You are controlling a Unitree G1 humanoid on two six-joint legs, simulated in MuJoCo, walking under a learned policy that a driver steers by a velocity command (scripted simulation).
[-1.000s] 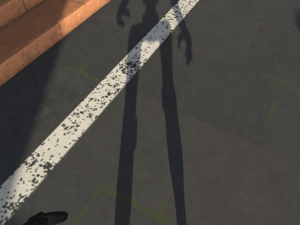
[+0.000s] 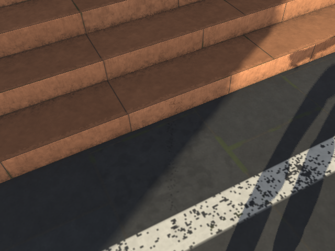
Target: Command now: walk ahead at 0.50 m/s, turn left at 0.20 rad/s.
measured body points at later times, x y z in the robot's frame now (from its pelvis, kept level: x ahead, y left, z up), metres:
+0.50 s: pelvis +0.26 +0.01 +0.01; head +0.29 +0.01 +0.46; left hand +0.31 +0.29 -0.12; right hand +0.47 -0.26 -0.04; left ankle +0.35 +0.11 -0.72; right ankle +0.11 -0.11 -0.67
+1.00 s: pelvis +0.50 -0.11 +0.00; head +0.54 -0.14 +0.45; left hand +0.80 +0.02 -0.08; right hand +0.41 -0.39 -0.12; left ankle +0.40 +0.10 -0.64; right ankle +0.55 -0.22 -0.72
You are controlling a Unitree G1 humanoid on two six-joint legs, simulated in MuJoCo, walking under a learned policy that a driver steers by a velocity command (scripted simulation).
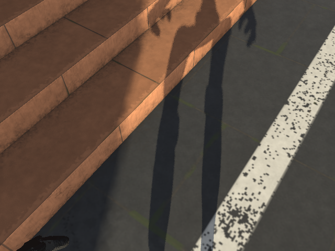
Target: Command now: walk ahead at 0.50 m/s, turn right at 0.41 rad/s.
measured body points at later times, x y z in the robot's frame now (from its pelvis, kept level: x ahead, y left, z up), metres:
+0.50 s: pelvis +0.29 +0.05 +0.00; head +0.33 +0.06 +0.45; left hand +0.30 +0.34 -0.13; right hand +0.52 -0.17 -0.09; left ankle +0.40 +0.15 -0.72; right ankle +0.10 -0.07 -0.69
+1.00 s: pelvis +0.57 +0.08 +0.01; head +0.60 +0.08 +0.46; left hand +0.63 +0.39 -0.07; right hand +0.73 -0.17 -0.11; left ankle +0.41 +0.14 -0.67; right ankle +0.68 +0.02 -0.72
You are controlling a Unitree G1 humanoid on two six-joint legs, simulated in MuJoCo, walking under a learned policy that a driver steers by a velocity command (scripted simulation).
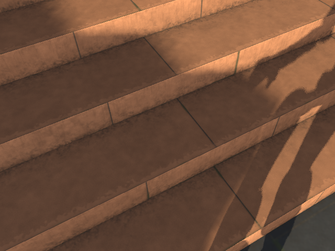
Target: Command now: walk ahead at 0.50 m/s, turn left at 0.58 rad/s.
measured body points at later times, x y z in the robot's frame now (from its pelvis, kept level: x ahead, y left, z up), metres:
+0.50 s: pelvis +0.23 +0.07 +0.01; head +0.29 +0.08 +0.45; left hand +0.06 +0.26 -0.12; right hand +0.58 +0.01 -0.02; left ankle +0.36 +0.21 -0.57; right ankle +0.08 -0.11 -0.72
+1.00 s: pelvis +0.51 +0.20 +0.14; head +0.51 +0.22 +0.59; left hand +0.73 +0.40 +0.05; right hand +0.41 +0.01 -0.01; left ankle +0.36 +0.22 -0.60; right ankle +0.69 +0.08 -0.34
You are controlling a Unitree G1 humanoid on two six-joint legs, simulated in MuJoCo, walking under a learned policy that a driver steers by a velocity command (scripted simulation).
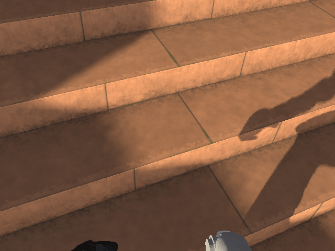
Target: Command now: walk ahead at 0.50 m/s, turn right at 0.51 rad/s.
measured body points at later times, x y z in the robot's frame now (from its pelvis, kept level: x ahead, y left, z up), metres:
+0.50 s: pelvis +0.32 +0.04 +0.14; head +0.32 +0.05 +0.59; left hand +0.36 +0.25 -0.02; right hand +0.54 -0.18 +0.10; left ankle +0.46 +0.14 -0.48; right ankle +0.19 -0.07 -0.59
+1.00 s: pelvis +0.54 -0.05 +0.25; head +0.55 -0.04 +0.70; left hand +0.84 -0.04 +0.17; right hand +0.38 -0.17 +0.10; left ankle +0.47 +0.14 -0.47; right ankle +0.58 -0.22 -0.44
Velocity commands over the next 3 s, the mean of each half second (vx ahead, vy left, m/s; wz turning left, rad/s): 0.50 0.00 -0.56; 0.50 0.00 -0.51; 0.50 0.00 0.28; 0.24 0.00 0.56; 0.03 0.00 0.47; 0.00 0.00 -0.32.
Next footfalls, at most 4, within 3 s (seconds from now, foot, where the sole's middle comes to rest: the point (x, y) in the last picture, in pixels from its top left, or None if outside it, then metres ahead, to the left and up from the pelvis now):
0.10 right None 0.22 -0.07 -0.64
0.48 left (125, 235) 0.50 0.13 -0.51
1.04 right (234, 204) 0.61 -0.24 -0.51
1.46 left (202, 116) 0.92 -0.14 -0.38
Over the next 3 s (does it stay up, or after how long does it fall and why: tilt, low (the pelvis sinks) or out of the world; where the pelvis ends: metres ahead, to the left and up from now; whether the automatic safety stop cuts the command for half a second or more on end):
stays up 0.93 -0.27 0.39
